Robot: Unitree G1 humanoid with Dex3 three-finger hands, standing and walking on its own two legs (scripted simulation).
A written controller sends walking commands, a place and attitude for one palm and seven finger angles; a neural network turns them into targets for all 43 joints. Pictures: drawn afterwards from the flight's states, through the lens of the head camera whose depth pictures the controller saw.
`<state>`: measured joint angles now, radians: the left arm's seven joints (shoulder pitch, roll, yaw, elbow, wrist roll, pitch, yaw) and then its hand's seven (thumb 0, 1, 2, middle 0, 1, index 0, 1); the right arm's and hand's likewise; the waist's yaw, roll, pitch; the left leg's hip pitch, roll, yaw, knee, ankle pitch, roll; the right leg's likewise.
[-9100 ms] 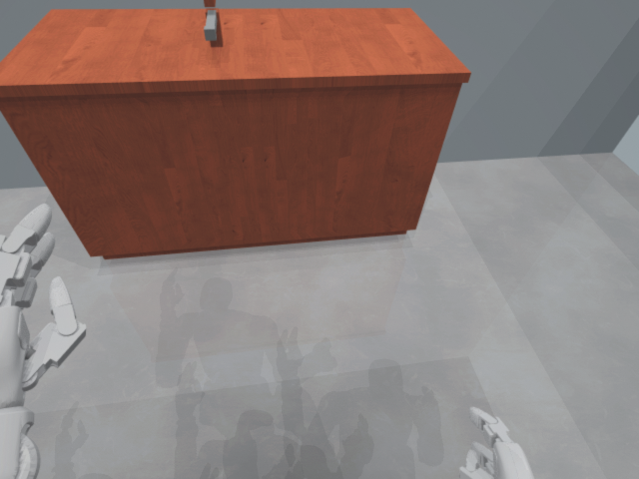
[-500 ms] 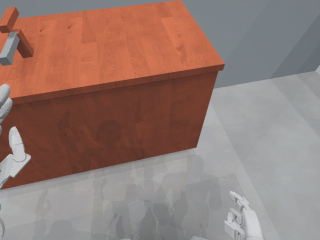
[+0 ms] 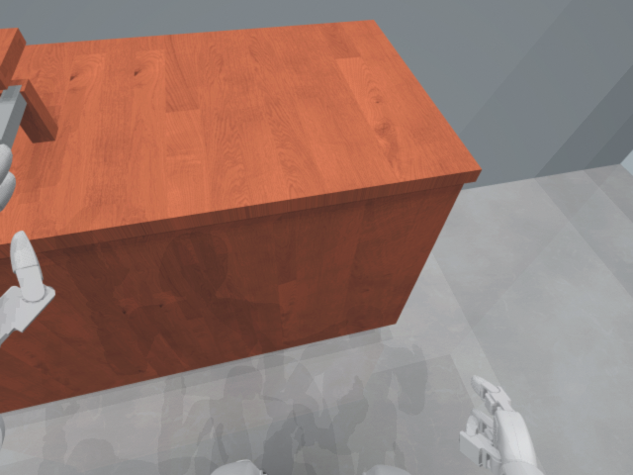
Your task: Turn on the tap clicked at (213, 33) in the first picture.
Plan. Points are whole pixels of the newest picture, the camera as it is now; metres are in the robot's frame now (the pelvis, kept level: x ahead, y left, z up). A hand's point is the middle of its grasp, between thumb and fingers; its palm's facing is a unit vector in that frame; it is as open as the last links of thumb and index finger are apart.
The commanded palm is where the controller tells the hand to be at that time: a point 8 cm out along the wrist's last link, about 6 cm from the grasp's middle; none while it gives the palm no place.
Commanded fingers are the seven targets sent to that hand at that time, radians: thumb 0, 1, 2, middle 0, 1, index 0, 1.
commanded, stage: take the last steps up to it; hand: left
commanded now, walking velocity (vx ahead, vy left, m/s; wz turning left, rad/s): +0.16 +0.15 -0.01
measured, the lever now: out of the picture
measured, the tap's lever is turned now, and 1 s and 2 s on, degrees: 0 0 0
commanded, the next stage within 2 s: come to a stop and stand still in 0.06 s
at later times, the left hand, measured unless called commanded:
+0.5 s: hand (38, 255) +0.27 +0.27 +0.18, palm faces +0.34 -0.85 -0.40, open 7.4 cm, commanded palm +0.22 +0.32 +0.19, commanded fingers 0.00 0.90 0.90 -0.20 -0.30 -0.20 -0.30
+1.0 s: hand (12, 325) +0.20 +0.25 +0.19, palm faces +0.39 -0.84 -0.37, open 7.4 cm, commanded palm +0.15 +0.30 +0.19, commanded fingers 0.00 0.90 0.90 -0.20 -0.30 -0.20 -0.30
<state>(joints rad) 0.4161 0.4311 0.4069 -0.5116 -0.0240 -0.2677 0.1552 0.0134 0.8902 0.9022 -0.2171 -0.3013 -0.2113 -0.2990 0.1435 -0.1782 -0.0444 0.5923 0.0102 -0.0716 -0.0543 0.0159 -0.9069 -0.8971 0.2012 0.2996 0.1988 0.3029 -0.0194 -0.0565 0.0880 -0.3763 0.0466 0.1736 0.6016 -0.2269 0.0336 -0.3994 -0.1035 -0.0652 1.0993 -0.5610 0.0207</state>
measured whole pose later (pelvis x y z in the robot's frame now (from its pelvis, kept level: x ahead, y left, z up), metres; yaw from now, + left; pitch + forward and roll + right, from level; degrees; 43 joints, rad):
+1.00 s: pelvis -0.01 +0.02 +0.02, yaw +0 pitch -2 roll +0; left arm 0.48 0.35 0.32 -0.52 -0.04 -0.16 0.16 0.01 0.89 0.90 -0.22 -0.30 -0.21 -0.30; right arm 0.26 -0.22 0.01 0.64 0.00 -0.03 -0.06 0.02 -0.90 -0.90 0.21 0.30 0.20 0.30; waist -0.01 -0.01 0.02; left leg -0.33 0.04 0.08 0.68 -0.38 -0.01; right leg -0.25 -0.02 -0.14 0.49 -0.22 -0.05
